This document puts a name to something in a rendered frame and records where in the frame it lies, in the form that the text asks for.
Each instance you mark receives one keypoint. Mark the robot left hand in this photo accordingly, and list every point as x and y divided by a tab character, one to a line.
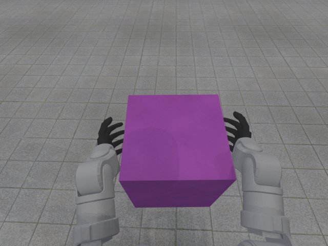
106	138

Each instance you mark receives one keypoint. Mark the left robot forearm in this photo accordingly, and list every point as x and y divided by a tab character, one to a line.
96	222

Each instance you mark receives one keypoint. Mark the robot right hand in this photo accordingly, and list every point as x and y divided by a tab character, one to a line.
241	126

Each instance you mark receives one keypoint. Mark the carton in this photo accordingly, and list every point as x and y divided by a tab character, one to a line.
175	151

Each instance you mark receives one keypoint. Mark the right robot forearm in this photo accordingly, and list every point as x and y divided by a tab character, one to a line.
263	209

